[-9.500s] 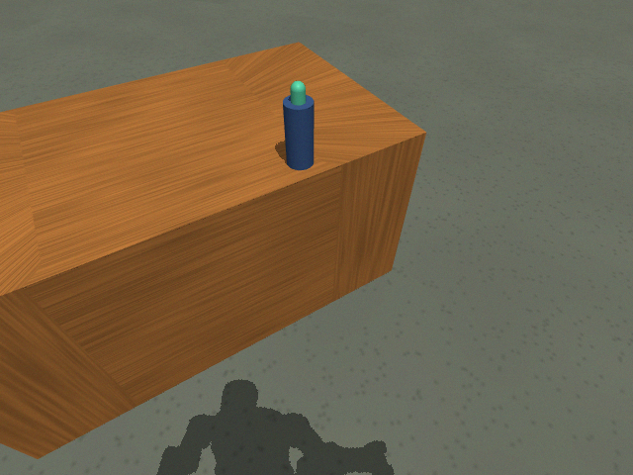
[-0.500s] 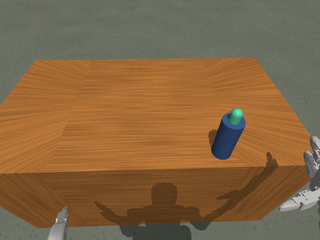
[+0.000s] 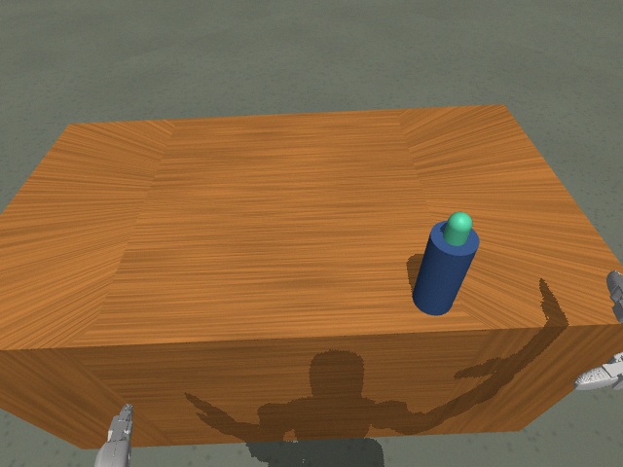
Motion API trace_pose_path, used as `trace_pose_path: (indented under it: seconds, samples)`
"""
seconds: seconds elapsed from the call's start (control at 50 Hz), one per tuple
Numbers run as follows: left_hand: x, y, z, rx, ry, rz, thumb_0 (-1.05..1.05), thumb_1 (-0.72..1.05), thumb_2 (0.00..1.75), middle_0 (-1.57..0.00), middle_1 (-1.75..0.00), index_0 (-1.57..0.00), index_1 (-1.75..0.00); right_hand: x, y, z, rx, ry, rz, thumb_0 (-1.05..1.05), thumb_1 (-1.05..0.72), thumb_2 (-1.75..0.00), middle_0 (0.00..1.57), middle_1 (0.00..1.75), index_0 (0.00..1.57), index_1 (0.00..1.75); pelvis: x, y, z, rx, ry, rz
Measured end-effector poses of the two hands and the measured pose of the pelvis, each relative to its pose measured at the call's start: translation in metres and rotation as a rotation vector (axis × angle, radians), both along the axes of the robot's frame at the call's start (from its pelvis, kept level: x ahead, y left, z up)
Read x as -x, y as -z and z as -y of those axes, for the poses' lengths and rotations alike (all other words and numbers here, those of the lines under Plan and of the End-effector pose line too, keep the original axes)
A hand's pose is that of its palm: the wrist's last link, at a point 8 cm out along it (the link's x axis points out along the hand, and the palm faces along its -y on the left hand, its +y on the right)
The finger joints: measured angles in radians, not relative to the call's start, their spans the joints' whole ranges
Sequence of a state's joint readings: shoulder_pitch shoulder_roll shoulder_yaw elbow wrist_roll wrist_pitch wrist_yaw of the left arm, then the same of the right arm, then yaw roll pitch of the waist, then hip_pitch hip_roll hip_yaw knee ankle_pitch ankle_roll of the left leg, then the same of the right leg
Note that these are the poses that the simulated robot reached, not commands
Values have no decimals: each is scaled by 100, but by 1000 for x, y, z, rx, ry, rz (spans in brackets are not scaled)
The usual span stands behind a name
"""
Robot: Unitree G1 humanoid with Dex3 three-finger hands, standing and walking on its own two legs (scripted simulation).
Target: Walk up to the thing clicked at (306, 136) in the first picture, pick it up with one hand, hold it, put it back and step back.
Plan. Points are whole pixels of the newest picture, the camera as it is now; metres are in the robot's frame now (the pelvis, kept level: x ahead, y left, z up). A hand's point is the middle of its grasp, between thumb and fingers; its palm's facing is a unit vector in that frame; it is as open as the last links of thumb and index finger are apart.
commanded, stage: go down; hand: right
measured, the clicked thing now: (445, 262) +0.43 -0.20 -0.01
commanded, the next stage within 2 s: none
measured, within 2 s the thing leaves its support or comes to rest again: neither
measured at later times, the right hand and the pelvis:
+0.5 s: hand (621, 293) +0.31 -0.37 +0.08, palm faces +0.19 +0.98 +0.01, open 17.5 cm; pelvis -0.02 +0.00 -0.02, yaw +0 degrees
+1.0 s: hand out of the picture +0.33 -0.39 +0.07, palm faces +0.18 +0.98 +0.03, open 17.4 cm; pelvis -0.01 -0.01 -0.03, yaw +1 degrees
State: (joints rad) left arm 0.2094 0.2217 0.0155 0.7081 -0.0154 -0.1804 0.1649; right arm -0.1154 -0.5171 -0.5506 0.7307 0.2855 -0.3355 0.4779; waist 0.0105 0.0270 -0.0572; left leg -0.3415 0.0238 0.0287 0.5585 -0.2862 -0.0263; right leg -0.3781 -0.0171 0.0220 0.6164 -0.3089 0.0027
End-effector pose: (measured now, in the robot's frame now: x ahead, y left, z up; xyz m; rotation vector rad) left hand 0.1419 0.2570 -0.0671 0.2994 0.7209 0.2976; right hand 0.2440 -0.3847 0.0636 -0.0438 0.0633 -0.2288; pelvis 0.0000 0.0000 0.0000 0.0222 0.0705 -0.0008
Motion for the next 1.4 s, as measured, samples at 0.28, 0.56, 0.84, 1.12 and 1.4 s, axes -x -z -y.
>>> trace_pose_path:
  seconds: [0.28, 0.56, 0.84, 1.12, 1.4]
  samples:
    - [7, 9, 4, -3, 21, 11, -1, -53, 5, -6, -6, -7, -5, -19, -6, 15, -61, -46, 55, -1, 49, -7, 4, 6, 5, 6, 12, 10, -3, -3, 6, -47]
    - [24, 8, -4, -61, 35, 26, -1, -52, 5, -6, -6, -6, -5, -40, -10, 34, -49, -49, 57, -1, 55, -6, 4, 6, 5, 6, 20, 22, -2, -14, -7, -98]
    - [24, 6, 3, -75, 37, 45, -1, -54, 6, -6, -6, -6, -5, -51, -8, 47, -43, -45, 53, -1, 54, -6, 5, 5, 5, 5, 15, 28, 6, -25, -11, -123]
    - [23, 2, 10, -76, 48, 63, -1, -54, 7, -6, -5, -6, -5, -62, -11, 56, -59, -33, 57, -1, 52, -6, 5, 5, 5, 5, 14, 30, 10, -31, -11, -133]
    - [25, 3, 9, -85, 52, 55, -1, -54, 6, -6, -5, -6, -5, -74, -12, 57, -70, -45, 52, -1, 53, -6, 5, 6, 5, 5, 15, 33, 10, -36, -9, -151]
